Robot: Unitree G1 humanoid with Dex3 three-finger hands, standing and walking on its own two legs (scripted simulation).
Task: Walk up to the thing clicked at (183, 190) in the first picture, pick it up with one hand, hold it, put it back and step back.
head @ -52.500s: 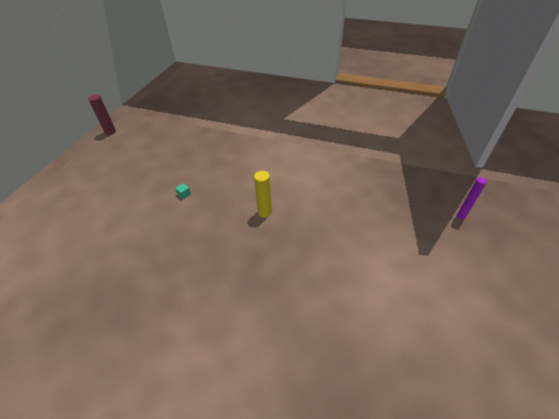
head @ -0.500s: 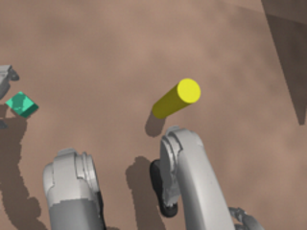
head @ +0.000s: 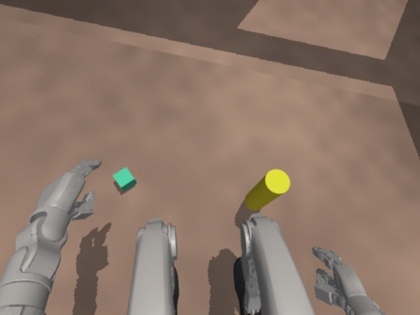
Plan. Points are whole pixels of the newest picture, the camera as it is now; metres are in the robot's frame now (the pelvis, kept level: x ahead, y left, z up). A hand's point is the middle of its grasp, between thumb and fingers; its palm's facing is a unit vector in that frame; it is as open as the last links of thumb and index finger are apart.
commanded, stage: home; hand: left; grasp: from above
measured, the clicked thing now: (125, 179) +0.50 +0.28 -0.44
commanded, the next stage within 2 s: none
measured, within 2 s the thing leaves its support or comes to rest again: neither
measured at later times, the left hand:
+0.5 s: hand (66, 246) +0.25 +0.20 +0.11, palm faces +0.06 -0.96 -0.29, open 7.4 cm
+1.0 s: hand (15, 272) +0.23 +0.19 +0.19, palm faces +0.15 -0.97 -0.19, open 7.4 cm
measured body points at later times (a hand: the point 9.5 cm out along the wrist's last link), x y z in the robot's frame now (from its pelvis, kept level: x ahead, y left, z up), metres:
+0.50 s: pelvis +0.05 -0.01 +0.18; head +0.13 +0.01 +0.63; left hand +0.24 +0.25 +0.13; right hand +0.23 -0.25 +0.10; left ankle +0.08 +0.12 -0.43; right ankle +0.09 -0.14 -0.43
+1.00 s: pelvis +0.09 +0.00 +0.25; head +0.11 +0.01 +0.70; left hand +0.22 +0.24 +0.21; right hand +0.28 -0.23 +0.19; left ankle +0.08 +0.12 -0.43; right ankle +0.09 -0.14 -0.43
